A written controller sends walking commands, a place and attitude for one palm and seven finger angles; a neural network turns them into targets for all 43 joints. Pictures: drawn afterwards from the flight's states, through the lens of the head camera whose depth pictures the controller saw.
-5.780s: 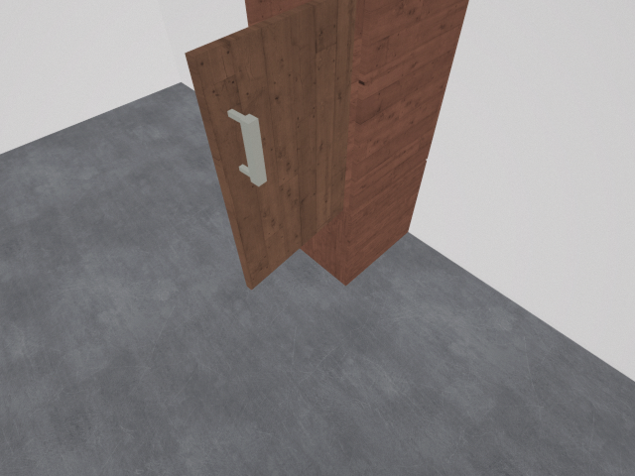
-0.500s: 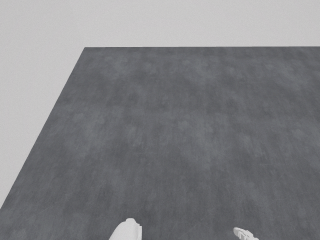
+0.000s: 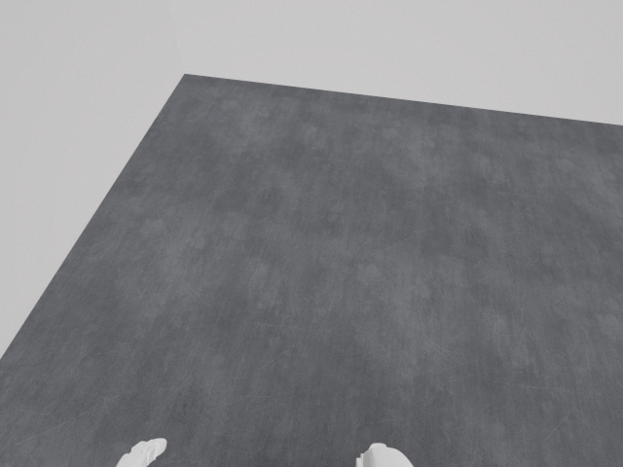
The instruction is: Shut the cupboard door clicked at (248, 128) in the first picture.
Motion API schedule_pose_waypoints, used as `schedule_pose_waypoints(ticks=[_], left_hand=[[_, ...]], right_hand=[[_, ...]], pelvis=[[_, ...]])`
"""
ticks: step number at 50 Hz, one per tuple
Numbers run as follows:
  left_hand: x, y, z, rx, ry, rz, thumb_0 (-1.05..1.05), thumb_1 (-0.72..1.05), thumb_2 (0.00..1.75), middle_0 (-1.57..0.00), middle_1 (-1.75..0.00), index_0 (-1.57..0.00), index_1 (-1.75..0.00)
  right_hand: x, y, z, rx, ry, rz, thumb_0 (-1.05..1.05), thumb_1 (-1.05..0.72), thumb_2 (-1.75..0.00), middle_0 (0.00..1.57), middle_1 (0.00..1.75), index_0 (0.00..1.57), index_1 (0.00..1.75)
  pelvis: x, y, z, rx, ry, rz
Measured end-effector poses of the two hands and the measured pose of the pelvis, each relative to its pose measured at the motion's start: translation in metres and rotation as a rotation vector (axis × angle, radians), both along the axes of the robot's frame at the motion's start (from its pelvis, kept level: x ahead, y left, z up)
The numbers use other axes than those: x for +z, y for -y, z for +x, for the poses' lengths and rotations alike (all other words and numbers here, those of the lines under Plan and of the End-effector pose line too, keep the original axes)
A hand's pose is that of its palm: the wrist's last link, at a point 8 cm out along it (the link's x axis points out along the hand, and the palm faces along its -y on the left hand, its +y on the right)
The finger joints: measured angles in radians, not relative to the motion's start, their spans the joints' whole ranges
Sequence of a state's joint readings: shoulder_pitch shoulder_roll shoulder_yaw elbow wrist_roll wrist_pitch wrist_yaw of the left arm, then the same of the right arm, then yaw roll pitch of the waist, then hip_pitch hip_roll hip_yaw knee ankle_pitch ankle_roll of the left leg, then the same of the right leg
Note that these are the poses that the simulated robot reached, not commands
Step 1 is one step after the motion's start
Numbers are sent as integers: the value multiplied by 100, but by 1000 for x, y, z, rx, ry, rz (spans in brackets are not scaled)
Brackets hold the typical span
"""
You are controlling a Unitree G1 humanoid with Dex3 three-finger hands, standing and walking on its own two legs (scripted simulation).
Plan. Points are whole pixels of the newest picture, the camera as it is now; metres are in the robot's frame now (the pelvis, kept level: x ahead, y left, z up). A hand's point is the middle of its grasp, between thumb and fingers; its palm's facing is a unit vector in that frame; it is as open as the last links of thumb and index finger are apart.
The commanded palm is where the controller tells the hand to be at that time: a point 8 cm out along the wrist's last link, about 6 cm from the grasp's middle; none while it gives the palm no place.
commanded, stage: walk to a spot facing it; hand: left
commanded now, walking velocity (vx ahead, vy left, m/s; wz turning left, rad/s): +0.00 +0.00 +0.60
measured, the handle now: out of the picture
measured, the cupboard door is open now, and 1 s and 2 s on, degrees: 95 95 95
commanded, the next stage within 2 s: none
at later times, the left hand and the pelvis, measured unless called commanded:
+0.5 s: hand out of the picture +0.01 +0.15 -0.16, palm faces +0.37 -0.88 -0.28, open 7.3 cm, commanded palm none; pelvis +0.04 -0.06 +0.00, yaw +22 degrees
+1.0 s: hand out of the picture +0.03 +0.15 -0.16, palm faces +0.59 -0.76 -0.26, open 7.4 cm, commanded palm none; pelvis +0.07 -0.08 -0.01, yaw +38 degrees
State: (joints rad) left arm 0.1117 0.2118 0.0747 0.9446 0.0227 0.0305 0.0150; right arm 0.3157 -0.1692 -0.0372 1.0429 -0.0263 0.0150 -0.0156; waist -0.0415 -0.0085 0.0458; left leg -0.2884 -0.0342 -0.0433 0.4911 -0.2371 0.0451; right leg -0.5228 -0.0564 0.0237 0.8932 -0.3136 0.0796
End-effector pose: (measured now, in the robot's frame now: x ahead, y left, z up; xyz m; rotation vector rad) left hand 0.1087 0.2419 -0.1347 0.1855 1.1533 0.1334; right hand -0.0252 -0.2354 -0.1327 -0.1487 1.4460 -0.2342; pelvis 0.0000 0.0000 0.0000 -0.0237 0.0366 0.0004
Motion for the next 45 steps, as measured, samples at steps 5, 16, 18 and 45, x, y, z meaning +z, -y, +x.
schedule_pose_waypoints(ticks=[5,16,18,45], left_hand=[[11,24,39,11,88,34,1,92,90,-19,-30,-19,-30],[24,62,-8,180,53,45,0,91,90,-20,-30,-20,-30],[21,64,-31,239,24,41,0,91,90,-20,-30,-20,-30],[0,41,-134,622,-50,20,1,91,90,-19,-30,-20,-30]], right_hand=[[-12,34,25,23,-5,13,0,-91,-90,20,30,20,30],[-8,83,152,238,103,23,0,-91,-90,19,30,20,30],[-4,81,179,294,131,21,0,-91,-90,19,30,20,30],[3,-15,281,723,213,56,0,-90,-90,20,30,20,30]], pelvis=[[-6,30,18,64,-17,18],[4,66,40,244,11,79],[5,69,41,275,13,82],[-4,62,50,601,23,14]])
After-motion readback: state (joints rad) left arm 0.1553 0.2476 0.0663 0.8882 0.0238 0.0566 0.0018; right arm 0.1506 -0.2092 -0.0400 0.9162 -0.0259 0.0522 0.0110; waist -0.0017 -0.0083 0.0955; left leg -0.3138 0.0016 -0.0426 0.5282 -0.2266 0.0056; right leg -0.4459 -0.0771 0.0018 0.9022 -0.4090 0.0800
